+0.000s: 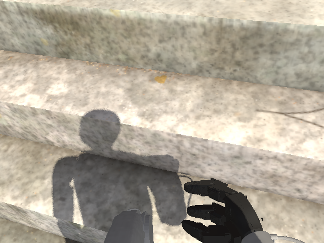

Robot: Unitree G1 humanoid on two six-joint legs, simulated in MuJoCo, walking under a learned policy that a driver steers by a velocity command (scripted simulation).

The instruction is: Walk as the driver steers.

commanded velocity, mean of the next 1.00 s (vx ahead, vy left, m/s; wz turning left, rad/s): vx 0.50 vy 0.00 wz -0.56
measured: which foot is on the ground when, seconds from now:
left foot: up 0.00-0.02, down 0.04-0.58, up 0.60-1.00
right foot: down 0.00-0.08, up 0.10-0.52, down 0.54-1.00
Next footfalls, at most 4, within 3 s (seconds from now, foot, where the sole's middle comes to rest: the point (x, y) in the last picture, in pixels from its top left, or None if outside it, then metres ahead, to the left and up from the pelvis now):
0.04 left None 0.23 0.15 -0.58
0.54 right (250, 235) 0.39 -0.12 -0.38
1.12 left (251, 108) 0.67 -0.11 -0.17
1.62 right None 0.61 -0.33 -0.17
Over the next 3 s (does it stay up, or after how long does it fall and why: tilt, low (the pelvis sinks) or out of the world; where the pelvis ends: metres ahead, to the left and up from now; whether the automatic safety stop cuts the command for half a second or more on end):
stays up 0.82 -0.11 0.69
